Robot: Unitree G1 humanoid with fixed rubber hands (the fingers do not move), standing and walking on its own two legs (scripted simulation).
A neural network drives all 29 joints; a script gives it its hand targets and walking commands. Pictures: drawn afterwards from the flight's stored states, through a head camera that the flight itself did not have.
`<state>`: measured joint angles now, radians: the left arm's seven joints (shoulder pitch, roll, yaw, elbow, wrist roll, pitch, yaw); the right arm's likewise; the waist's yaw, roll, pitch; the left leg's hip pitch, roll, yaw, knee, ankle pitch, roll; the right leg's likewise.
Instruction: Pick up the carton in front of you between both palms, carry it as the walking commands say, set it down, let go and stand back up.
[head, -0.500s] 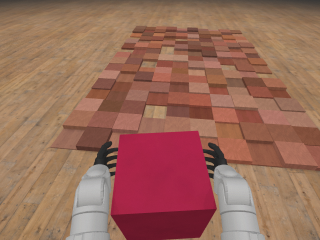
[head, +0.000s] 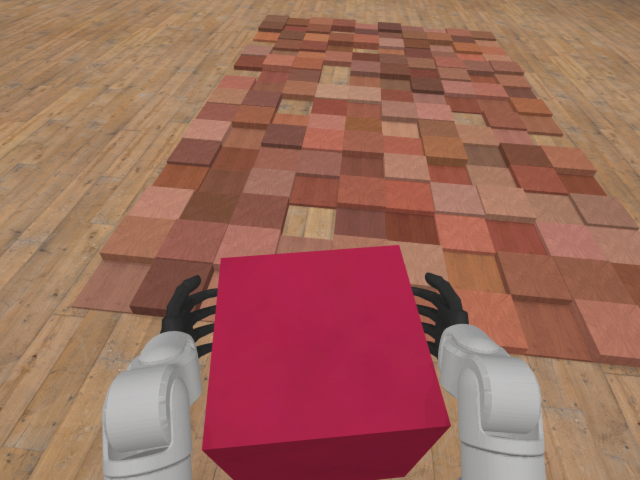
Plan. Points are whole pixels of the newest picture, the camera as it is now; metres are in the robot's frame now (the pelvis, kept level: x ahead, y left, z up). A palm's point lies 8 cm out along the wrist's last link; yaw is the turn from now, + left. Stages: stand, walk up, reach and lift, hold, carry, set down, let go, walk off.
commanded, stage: carry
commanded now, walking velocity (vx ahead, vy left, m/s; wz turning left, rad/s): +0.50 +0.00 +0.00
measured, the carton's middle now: (319, 375) +0.27 +0.01 +0.02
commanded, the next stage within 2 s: none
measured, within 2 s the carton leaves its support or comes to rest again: neither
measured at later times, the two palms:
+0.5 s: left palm (242, 184) +0.58 +0.15 +0.08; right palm (411, 180) +0.61 -0.15 +0.07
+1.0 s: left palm (266, 68) +1.02 +0.15 +0.11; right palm (386, 74) +1.01 -0.15 +0.11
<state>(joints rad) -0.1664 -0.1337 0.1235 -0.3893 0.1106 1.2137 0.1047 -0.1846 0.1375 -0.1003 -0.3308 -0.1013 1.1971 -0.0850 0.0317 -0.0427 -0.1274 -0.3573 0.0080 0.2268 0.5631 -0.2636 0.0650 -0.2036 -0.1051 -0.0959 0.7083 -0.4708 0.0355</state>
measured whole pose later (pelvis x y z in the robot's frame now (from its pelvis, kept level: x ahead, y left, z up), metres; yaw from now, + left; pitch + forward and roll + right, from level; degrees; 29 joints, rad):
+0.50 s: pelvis +0.33 -0.03 +0.01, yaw +5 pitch +3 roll +1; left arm -0.14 -0.13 0.10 -0.29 0.12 1.18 0.09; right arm -0.14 0.13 -0.10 -0.30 -0.14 1.21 -0.08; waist 0.04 0.00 -0.05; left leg -0.41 0.08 0.05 1.16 -0.30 0.04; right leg -0.33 0.01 -0.27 0.43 -0.17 -0.13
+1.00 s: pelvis +0.66 +0.01 +0.00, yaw +1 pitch +3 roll +2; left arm -0.62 0.00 0.21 -0.01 0.06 1.23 0.12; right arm -0.65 0.01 -0.14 0.02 -0.06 1.24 -0.14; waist -0.08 -0.02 0.04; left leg -0.51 -0.01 0.19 0.61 -0.39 0.06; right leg -0.43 0.00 -0.02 1.36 -0.46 -0.07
